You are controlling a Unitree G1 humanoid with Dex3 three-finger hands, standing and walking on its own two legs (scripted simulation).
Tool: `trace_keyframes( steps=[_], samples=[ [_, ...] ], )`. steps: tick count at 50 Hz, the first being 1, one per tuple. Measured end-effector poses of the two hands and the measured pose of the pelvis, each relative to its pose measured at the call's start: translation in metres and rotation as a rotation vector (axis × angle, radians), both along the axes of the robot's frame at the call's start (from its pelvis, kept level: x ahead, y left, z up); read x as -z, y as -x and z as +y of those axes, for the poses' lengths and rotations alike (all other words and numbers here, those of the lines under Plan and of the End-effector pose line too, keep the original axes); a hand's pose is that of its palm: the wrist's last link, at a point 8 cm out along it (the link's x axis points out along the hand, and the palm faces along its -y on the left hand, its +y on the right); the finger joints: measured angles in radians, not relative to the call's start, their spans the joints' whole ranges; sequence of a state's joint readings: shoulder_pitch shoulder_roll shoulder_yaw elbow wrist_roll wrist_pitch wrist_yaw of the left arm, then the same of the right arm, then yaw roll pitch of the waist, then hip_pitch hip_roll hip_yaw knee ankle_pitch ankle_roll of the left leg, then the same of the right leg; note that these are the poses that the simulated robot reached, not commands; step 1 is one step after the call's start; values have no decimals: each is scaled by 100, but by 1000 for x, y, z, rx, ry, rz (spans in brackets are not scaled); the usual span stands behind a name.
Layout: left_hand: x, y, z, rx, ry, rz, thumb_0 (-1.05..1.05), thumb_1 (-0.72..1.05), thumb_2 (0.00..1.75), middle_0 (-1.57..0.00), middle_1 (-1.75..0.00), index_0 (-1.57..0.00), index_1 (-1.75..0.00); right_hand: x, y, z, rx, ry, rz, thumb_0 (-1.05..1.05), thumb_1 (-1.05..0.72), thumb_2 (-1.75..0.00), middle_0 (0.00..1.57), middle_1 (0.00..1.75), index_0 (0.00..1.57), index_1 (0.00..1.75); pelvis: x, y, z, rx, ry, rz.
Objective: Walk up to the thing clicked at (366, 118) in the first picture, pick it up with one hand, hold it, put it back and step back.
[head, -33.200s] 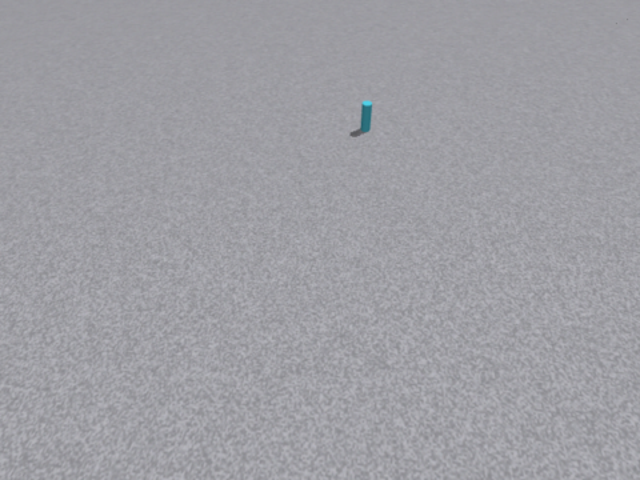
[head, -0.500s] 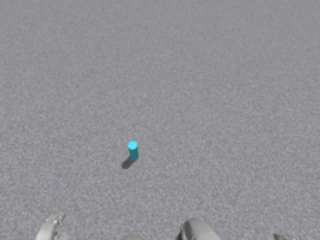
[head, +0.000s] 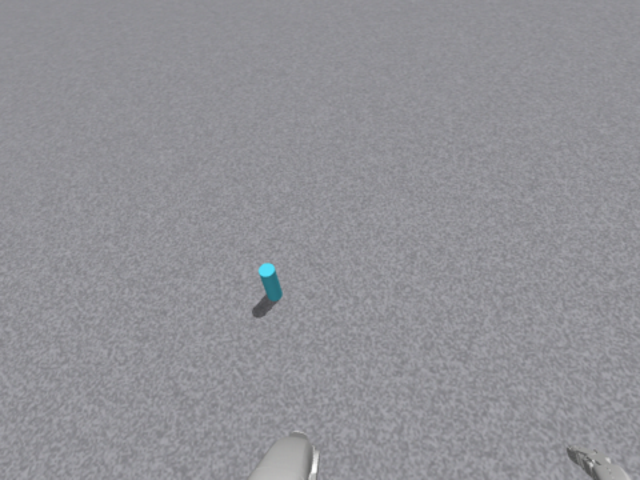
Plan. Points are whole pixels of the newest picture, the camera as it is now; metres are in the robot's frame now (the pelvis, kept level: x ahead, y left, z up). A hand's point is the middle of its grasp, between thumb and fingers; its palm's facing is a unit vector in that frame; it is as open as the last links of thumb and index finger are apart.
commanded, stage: step back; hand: left
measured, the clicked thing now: (271, 282) +0.79 +0.29 -0.68
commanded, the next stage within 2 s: stand in 1.62 s
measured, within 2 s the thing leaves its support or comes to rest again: neither
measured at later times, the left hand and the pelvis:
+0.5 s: hand out of the picture -0.08 +0.25 -0.15, palm faces +0.15 -0.94 -0.32, open 7.4 cm; pelvis -0.17 -0.02 +0.01, yaw +8 degrees
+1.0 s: hand out of the picture -0.24 +0.23 -0.14, palm faces +0.10 -0.91 -0.40, open 7.4 cm; pelvis -0.25 -0.05 +0.00, yaw +5 degrees
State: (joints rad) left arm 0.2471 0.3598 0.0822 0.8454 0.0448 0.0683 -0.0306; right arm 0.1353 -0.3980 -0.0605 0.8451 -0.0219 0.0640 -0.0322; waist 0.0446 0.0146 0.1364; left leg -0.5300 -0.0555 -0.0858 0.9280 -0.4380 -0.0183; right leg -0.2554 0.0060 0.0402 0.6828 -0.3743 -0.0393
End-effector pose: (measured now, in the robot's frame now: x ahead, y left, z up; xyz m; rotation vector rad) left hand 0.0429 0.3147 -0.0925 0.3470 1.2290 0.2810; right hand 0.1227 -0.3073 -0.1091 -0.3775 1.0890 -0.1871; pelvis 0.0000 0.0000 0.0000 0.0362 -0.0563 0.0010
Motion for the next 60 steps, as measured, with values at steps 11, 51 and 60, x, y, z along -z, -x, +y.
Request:
trace_keyframes(
  steps=[11, 51, 60],
  samples=[
    [-16, 19, -12, -5, -44, -166, 1, 90, 90, -21, -30, -20, -30, 8, 124, -20, -36, 32, 221, 1, -90, -90, 21, 30, 20, 30, -4, 67, -17, -113, 14, 33],
    [10, 287, -38, -81, 5, -8, 1, 90, 90, -21, -30, -20, -30, 5, 298, -37, -48, -27, 138, 1, -90, -90, 21, 30, 20, 30, -2, 254, -45, -89, -2, 18],
    [4, 233, -45, -21, -3, -84, 1, 91, 90, -20, -30, -20, -30, -3, 310, -59, -6, -13, 151, 1, -90, -90, 21, 30, 21, 30, -4, 241, -63, -89, 29, 23]
  ],
)
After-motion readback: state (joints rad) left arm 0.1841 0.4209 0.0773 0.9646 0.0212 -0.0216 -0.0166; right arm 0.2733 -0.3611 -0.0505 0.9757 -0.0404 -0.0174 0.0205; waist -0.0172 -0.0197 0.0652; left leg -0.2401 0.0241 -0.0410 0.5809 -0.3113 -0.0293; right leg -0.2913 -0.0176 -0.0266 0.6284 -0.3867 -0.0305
